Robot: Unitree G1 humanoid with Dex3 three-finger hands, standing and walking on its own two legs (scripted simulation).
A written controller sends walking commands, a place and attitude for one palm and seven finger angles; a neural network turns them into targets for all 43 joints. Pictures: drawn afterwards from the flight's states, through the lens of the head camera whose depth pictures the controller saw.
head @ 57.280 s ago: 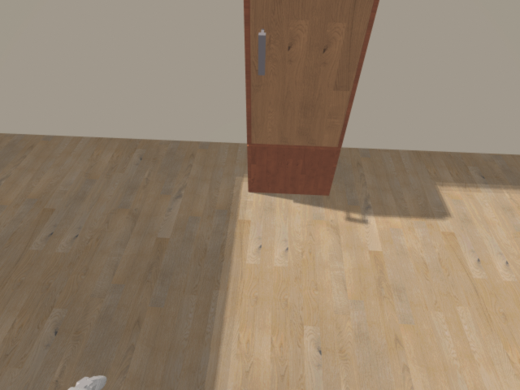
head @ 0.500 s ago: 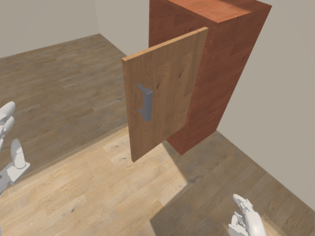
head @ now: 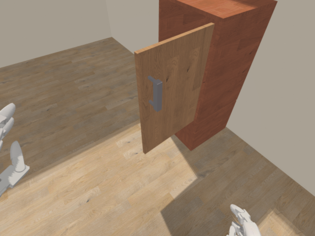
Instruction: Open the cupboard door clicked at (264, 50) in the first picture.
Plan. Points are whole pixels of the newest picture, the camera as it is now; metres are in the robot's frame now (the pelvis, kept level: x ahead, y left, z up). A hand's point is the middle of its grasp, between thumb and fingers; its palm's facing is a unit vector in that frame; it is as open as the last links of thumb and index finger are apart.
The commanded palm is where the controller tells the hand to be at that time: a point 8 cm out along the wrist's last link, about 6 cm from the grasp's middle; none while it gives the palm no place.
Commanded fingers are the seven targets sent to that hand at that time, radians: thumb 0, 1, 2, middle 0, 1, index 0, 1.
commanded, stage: stop stepping back and stand still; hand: left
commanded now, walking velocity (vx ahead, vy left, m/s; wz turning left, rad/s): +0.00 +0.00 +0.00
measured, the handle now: (154, 93) +0.61 +0.06 +0.00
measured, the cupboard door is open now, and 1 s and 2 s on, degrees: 94 94 94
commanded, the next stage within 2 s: let the arm hang, fingers relaxed in 0.16 s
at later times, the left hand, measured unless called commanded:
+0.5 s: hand out of the picture +0.11 +0.22 -0.13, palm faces -0.01 -0.96 -0.28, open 7.4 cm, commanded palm none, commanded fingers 0.00 0.90 0.90 -0.20 -0.30 -0.20 -0.30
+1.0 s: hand out of the picture -0.01 +0.23 -0.16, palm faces +0.05 -0.95 -0.32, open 7.4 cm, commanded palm none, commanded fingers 0.00 0.90 0.90 -0.20 -0.30 -0.20 -0.30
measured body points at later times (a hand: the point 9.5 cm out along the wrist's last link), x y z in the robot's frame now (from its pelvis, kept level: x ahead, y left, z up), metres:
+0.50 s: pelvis -0.01 +0.01 -0.01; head +0.00 +0.00 +0.44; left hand +0.11 +0.27 -0.11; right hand +0.12 -0.25 -0.13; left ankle +0.07 +0.11 -0.74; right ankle +0.01 -0.11 -0.74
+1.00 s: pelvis +0.01 +0.00 +0.00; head +0.02 -0.02 +0.45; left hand -0.01 +0.28 -0.13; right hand +0.05 -0.25 -0.16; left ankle +0.07 +0.11 -0.74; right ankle +0.01 -0.11 -0.74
